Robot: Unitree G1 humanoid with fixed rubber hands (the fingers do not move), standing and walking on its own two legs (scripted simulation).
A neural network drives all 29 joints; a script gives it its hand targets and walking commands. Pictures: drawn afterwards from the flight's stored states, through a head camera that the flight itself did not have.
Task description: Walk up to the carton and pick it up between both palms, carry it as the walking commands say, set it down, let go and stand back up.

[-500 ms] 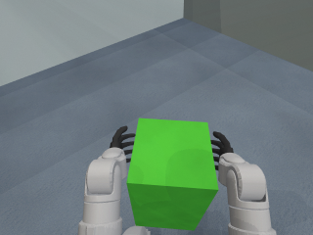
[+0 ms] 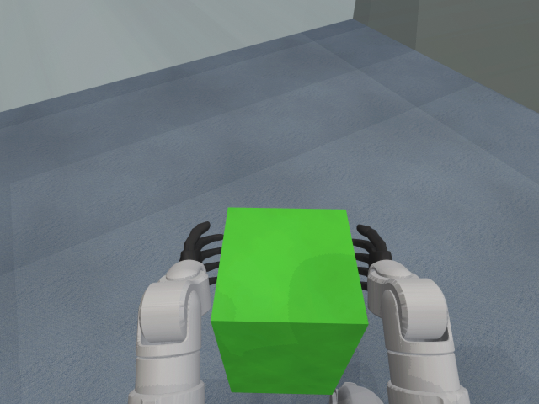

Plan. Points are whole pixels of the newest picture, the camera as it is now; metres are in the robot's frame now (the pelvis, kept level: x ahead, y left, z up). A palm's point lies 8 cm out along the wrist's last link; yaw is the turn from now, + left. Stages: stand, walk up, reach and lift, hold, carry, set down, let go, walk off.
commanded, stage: carry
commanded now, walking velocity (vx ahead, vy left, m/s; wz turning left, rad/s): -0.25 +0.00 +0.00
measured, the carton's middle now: (284, 308) +0.27 +0.02 -0.01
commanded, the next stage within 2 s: none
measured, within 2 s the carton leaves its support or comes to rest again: neither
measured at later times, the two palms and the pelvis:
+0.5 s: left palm (245, 355) +0.16 +0.06 +0.10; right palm out of the picture +0.13 -0.19 +0.08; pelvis -0.14 -0.03 +0.00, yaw -2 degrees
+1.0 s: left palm out of the picture +0.11 +0.11 +0.07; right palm out of the picture +0.10 -0.15 +0.06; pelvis -0.19 -0.01 -0.01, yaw -2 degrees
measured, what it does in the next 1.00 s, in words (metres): walks backwards: right foot, then left foot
